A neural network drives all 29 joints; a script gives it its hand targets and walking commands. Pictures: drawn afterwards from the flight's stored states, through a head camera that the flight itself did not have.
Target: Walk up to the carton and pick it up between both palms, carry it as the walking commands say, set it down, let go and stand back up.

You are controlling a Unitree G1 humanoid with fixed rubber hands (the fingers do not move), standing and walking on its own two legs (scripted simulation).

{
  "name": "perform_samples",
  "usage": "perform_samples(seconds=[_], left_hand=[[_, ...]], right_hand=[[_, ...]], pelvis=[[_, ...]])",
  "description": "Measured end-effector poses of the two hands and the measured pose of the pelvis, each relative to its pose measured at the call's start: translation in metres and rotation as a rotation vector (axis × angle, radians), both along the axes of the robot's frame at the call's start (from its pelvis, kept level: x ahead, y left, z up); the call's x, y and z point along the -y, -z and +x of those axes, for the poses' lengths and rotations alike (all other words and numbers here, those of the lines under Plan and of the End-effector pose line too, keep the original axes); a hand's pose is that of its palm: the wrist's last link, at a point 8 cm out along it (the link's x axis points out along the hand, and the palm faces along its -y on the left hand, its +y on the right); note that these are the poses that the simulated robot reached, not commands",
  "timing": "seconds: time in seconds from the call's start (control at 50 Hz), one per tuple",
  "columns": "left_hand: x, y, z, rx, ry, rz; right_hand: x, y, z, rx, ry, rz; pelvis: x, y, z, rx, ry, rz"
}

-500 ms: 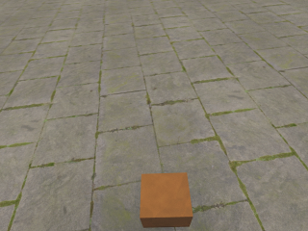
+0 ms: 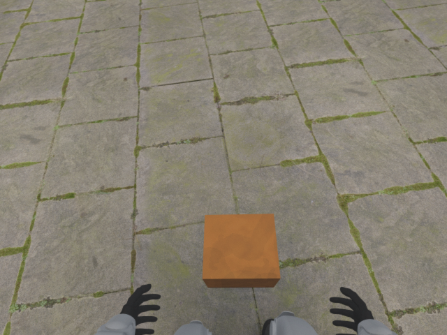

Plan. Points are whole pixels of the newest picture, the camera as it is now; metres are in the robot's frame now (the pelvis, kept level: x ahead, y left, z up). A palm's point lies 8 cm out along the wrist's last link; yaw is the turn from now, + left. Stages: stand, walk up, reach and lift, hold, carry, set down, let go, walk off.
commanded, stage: reach and lift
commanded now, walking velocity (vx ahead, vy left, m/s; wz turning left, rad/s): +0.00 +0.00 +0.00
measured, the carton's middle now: (239, 251) +0.42 +0.00 -0.64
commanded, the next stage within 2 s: none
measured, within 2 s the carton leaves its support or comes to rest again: neither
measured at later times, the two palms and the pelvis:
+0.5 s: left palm (148, 272) +0.25 +0.21 -0.15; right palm (356, 291) +0.22 -0.23 -0.15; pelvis -0.05 +0.00 -0.05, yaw +0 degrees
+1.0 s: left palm (158, 216) +0.40 +0.22 -0.19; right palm (334, 227) +0.37 -0.23 -0.20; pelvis -0.06 -0.01 -0.08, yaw +0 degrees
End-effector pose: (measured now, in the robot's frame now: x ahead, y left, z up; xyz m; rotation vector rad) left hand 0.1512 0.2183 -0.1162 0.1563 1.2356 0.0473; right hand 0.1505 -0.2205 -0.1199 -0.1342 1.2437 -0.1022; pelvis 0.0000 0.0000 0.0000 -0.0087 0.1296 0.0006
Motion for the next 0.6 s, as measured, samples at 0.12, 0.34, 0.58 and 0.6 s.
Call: perform_samples(seconds=[0.12,0.34,0.58,0.6], left_hand=[[-0.002,0.02,0.004,0.06,0.012,-0.012],[0.002,0.032,0.052,0.203,0.027,0.005],[0.017,0.039,0.121,0.263,0.008,0.017],[0.018,0.04,0.126,0.268,0.004,0.017]], right_hand=[[0.004,0.017,0.006,0.06,0.019,-0.019],[0.009,0.035,0.009,0.12,0.035,-0.035],[0.012,0.032,0.105,0.304,-0.004,-0.016],[0.011,0.033,0.113,0.315,-0.006,-0.014]], pelvis=[[-0.003,0.015,-0.004,-0.1,-0.011,-0.011],[-0.006,0.037,-0.03,-0.165,-0.011,-0.019],[0.004,0.056,-0.053,-0.228,-0.006,-0.004],[0.005,0.057,-0.053,-0.238,-0.006,-0.002]])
